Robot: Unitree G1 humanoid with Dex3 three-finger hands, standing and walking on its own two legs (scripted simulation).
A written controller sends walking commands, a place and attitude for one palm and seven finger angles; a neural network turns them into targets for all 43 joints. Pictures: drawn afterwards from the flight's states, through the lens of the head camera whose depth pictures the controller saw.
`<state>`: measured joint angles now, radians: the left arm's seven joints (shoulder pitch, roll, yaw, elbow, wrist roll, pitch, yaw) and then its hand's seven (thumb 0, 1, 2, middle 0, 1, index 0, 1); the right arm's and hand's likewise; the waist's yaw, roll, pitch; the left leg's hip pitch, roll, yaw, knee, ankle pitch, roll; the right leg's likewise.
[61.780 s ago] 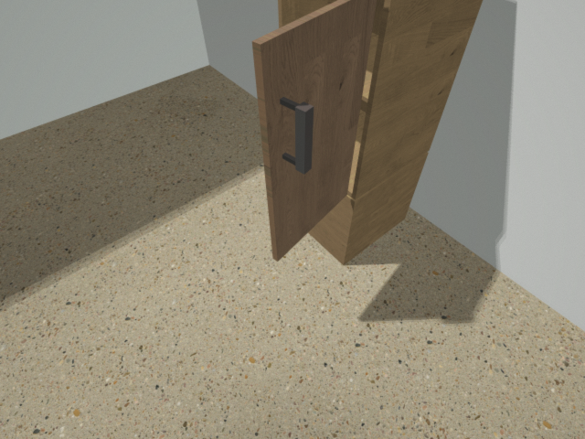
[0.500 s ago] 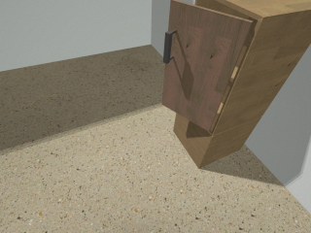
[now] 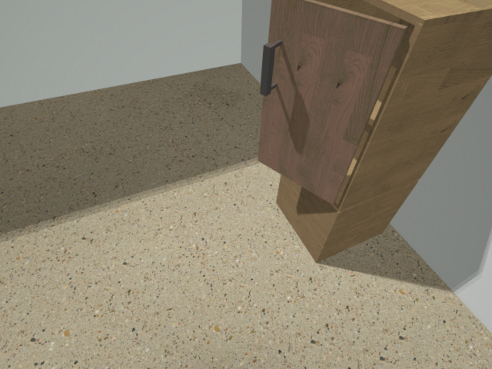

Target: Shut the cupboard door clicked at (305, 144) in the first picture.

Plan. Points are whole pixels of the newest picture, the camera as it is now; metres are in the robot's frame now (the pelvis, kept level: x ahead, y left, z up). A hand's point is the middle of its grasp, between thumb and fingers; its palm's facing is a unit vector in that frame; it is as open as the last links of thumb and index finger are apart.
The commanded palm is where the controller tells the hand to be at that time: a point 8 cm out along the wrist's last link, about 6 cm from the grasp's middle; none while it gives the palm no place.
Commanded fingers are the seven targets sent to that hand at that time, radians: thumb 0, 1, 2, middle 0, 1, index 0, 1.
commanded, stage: look to check the result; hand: left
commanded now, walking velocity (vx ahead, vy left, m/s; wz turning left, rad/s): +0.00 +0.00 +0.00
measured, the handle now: (271, 68) +0.87 -0.03 +0.07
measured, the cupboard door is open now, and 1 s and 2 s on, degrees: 25 25 25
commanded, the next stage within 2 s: walk to a spot facing it in 0.04 s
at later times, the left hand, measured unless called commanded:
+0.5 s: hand out of the picture -0.03 +0.19 -0.20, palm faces +0.16 -0.96 -0.23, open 7.4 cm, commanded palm none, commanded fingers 0.00 0.90 0.90 -0.20 -0.30 -0.20 -0.30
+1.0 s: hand out of the picture +0.06 +0.26 -0.15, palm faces +0.42 -0.87 -0.27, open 7.4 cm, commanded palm none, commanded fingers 0.00 0.90 0.90 -0.20 -0.30 -0.20 -0.30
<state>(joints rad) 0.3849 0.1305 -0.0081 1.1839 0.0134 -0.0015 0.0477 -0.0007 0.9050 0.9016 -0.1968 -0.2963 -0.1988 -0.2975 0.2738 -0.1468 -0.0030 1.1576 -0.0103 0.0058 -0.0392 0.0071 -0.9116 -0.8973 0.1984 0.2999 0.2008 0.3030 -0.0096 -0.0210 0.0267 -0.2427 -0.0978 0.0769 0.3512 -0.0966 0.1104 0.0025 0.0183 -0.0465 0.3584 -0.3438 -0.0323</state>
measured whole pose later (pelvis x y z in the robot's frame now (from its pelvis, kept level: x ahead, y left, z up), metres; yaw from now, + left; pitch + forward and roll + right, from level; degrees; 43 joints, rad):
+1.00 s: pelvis +0.02 +0.00 +0.00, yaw +29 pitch +3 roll -3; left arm 0.07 0.25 0.06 0.82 0.03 0.04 0.01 0.00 0.90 0.90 -0.20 -0.30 -0.20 -0.30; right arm 0.19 -0.24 -0.09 0.90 -0.03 0.05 0.01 0.01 -0.91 -0.90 0.20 0.30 0.20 0.30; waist -0.06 0.04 0.08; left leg -0.42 -0.08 -0.16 0.49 -0.11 0.03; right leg -0.33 0.01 0.02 0.67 -0.39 0.06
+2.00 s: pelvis +0.16 +0.12 +0.00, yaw +68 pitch +1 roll +0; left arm 0.28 0.17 0.05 0.94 0.03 -0.05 0.01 0.00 0.91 0.90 -0.20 -0.30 -0.20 -0.30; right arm 0.22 -0.23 -0.08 0.95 -0.03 0.04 0.05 0.01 -0.91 -0.90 0.20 0.30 0.20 0.30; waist -0.04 -0.01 0.07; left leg -0.60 0.05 0.04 1.06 -0.28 -0.01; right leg -0.12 -0.10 -0.25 0.40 -0.28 0.02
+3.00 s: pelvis +0.16 +0.33 -0.01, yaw +60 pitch +0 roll -1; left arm 0.22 0.24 0.09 0.96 0.02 0.07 0.00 0.00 0.90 0.90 -0.20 -0.30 -0.20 -0.30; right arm 0.19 -0.19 -0.04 0.92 -0.02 0.00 -0.03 0.01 -0.91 -0.90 0.20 0.30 0.20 0.30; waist 0.01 -0.05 0.08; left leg -0.32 0.04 0.05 0.61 -0.27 0.00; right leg -0.36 0.04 0.09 0.76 -0.45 0.02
